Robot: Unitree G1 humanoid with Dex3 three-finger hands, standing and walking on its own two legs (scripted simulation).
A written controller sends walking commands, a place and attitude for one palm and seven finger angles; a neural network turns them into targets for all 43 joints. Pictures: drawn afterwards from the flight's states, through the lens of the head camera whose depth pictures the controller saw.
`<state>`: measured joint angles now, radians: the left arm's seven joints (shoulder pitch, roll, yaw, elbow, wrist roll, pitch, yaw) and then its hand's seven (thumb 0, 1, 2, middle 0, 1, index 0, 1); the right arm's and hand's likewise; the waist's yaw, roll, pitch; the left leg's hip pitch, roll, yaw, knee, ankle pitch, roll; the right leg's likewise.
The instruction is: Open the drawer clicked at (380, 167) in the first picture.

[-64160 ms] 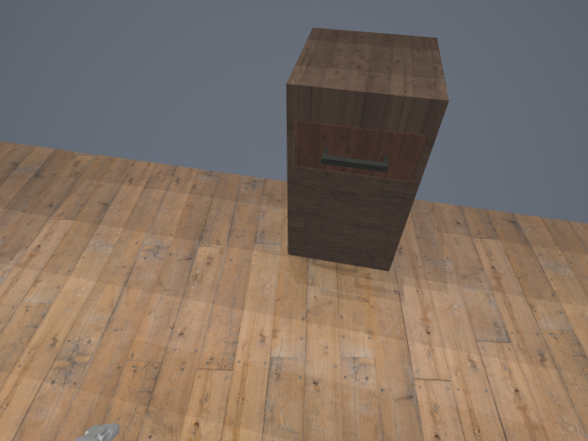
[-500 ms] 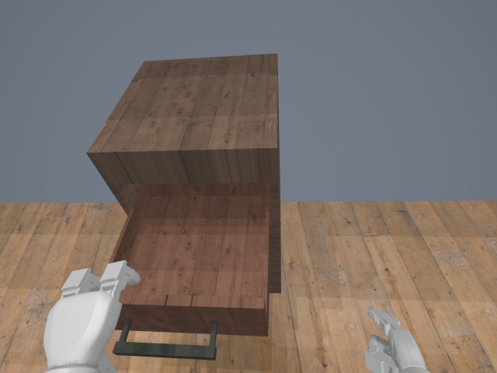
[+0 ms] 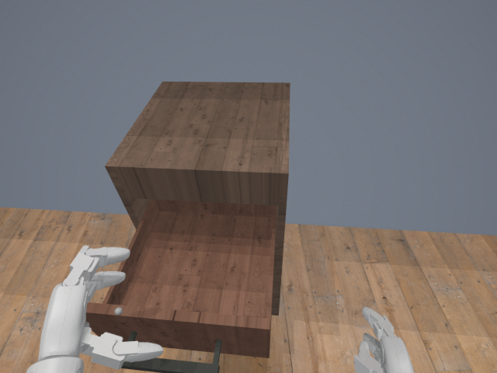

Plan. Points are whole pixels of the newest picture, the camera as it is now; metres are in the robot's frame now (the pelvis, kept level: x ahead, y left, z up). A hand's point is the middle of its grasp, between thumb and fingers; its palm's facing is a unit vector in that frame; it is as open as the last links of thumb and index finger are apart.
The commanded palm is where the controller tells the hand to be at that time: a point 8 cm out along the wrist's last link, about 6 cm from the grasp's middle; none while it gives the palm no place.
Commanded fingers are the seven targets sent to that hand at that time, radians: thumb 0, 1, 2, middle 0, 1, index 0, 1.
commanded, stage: draw the hand back to the body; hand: left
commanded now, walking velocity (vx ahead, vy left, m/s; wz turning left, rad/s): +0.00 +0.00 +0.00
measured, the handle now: (171, 354) +0.20 +0.19 -0.18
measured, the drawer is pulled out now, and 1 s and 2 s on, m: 0.30 0.30 0.30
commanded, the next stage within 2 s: step back with the hand held close in 0.78 s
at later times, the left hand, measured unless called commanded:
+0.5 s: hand (69, 271) +0.19 +0.23 +0.17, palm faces +0.40 -0.81 -0.43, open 9.3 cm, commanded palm +0.13 +0.27 +0.19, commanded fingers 0.00 0.80 0.86 -0.21 -0.37 -0.21 -0.37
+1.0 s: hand (54, 274) +0.18 +0.24 +0.18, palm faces +0.40 -0.80 -0.45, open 7.4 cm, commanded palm +0.11 +0.28 +0.19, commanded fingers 0.00 0.90 0.90 -0.20 -0.30 -0.20 -0.30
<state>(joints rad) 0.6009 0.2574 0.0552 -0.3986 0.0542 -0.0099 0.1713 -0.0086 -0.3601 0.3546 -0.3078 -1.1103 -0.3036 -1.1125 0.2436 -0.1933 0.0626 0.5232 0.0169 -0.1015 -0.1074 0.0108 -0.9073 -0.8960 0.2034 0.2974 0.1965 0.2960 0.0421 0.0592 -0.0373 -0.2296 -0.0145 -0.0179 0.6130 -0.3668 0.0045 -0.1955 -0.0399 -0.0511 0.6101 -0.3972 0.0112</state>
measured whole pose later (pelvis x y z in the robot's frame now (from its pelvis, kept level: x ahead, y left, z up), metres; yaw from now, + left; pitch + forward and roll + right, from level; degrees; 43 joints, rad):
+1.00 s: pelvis -0.01 -0.01 +0.02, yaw +2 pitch -1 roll -1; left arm 0.53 0.35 0.34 -0.52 -0.05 -0.10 0.11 0.01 0.88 0.89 -0.21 -0.30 -0.21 -0.30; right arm 0.15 -0.21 0.03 0.59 0.01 -0.06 -0.08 0.01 -0.91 -0.90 0.20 0.30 0.20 0.30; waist 0.03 0.06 0.03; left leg -0.17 0.01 -0.05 0.43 -0.24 -0.01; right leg -0.10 -0.01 -0.09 0.37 -0.25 0.00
